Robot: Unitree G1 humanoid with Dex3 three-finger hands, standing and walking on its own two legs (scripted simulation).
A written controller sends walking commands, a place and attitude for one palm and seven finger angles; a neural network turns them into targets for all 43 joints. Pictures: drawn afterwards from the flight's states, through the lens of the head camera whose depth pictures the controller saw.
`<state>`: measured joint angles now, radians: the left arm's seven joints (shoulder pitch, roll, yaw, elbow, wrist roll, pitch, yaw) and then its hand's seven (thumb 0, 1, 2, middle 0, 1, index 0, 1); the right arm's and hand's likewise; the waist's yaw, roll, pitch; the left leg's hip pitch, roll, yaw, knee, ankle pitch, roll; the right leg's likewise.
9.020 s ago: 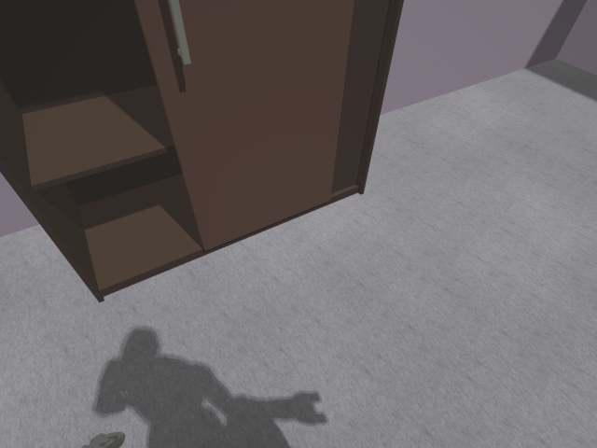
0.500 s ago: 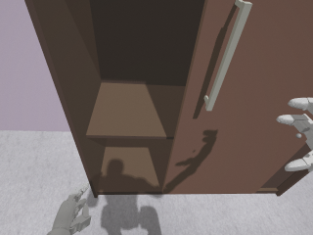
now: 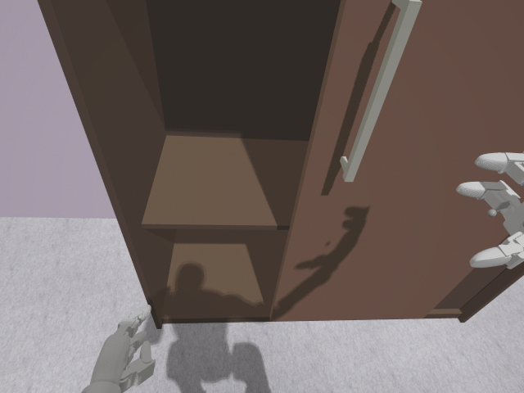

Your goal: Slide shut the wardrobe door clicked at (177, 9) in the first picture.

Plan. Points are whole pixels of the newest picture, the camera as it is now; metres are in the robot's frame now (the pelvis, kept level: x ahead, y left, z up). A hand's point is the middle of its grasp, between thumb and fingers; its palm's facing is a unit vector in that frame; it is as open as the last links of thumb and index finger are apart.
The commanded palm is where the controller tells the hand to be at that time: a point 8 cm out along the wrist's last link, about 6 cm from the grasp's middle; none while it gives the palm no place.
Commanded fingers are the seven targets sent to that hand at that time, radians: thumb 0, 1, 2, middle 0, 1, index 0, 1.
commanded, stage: move the hooked fingers beside the handle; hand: right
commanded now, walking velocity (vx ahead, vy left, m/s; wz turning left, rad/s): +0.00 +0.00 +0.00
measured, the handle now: (370, 102) +0.53 -0.16 +0.23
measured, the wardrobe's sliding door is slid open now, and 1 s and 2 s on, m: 0.41 0.41 0.41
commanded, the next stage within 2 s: none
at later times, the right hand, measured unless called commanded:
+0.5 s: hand (452, 178) +0.37 -0.26 +0.20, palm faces -0.02 +1.00 -0.06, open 14.0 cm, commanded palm +0.34 -0.30 +0.19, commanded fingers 0.00 0.50 -0.30 0.30 1.20 0.30 1.20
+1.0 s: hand (429, 156) +0.43 -0.25 +0.19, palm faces -0.02 +1.00 -0.04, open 14.0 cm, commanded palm +0.41 -0.30 +0.19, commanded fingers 0.00 0.50 -0.30 0.30 1.20 0.30 1.20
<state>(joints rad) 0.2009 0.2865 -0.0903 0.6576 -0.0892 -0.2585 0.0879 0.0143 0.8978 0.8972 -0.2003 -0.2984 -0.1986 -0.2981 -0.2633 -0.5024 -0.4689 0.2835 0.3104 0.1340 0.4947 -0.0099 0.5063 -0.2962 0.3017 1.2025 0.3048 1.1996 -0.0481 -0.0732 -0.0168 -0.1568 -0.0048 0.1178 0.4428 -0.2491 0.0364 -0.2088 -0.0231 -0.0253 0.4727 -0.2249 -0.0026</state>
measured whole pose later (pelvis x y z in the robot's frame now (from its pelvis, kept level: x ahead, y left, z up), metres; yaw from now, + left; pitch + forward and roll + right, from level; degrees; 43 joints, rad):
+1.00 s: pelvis +0.01 -0.01 +0.00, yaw +1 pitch +2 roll +1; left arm 0.30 0.30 -0.06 0.68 -0.08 -0.18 0.09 0.01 0.90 0.90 -0.20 -0.30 -0.20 -0.30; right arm -0.67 -0.52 -0.38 0.75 0.20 0.04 0.39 -0.01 0.51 -0.30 0.30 1.20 0.30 1.20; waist 0.04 -0.04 -0.03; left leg -0.23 0.01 0.09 0.45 -0.26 0.02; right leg -0.28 -0.01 -0.05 0.48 -0.24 -0.02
